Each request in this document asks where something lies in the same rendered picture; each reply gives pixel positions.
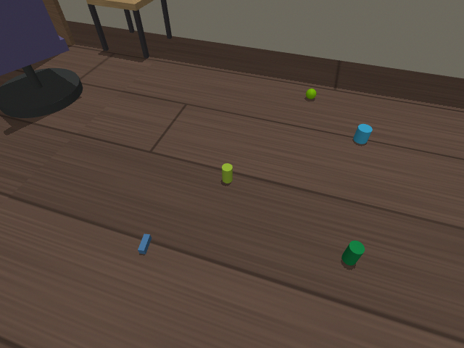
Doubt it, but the office chair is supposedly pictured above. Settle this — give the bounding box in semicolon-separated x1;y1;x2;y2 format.
0;0;83;118

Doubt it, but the chair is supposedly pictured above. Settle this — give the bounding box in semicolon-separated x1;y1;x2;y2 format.
86;0;172;58

